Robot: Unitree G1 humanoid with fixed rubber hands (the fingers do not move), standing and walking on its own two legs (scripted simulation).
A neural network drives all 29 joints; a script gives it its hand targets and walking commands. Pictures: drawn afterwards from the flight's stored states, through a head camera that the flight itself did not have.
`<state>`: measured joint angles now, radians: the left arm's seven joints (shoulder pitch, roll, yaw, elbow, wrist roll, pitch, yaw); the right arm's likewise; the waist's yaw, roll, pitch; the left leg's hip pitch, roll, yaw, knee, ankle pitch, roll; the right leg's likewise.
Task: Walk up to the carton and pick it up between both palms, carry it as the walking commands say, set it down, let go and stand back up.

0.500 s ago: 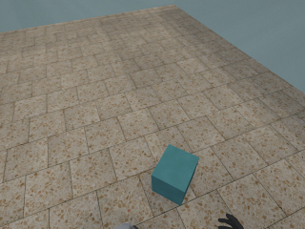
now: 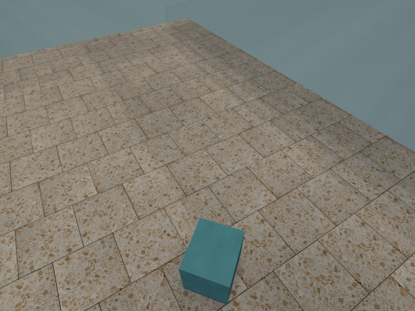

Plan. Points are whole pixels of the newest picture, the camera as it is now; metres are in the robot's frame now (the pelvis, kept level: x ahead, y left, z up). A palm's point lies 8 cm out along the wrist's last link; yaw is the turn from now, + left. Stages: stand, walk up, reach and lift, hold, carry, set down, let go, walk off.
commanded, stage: walk up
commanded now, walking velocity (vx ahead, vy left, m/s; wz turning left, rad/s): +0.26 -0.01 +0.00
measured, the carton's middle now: (213, 260) +0.50 -0.03 -0.65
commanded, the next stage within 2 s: none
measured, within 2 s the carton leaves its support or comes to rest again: neither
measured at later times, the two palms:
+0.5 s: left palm out of the picture +0.01 +0.22 -0.14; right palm out of the picture +0.13 -0.19 -0.12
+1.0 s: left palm out of the picture +0.05 +0.33 -0.14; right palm out of the picture +0.06 -0.17 -0.14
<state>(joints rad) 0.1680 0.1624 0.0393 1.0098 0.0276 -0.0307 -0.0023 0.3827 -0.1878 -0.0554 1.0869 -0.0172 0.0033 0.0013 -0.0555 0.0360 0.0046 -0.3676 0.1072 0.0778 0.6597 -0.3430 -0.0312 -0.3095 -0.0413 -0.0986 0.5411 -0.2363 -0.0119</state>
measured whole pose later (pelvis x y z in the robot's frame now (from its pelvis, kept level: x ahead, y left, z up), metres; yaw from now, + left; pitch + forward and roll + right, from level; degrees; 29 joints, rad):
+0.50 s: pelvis +0.07 +0.03 +0.01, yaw +0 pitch -1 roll -1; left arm 0.34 0.11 0.01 1.18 0.01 -0.01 0.03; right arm 0.20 -0.12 -0.02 1.05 -0.01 -0.03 -0.04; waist 0.04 -0.03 0.03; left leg -0.21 0.03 0.10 0.43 -0.21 0.02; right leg -0.12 -0.06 -0.10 0.39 -0.25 0.03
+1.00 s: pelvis +0.07 +0.09 +0.00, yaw -8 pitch +1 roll +0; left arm 0.31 0.17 0.09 1.15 0.05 0.03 0.05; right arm 0.28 -0.22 -0.08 1.00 -0.01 0.01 -0.03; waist 0.05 0.01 0.03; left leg -0.40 0.04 0.05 0.73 -0.35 -0.05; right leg -0.26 -0.11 0.09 0.49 -0.26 0.12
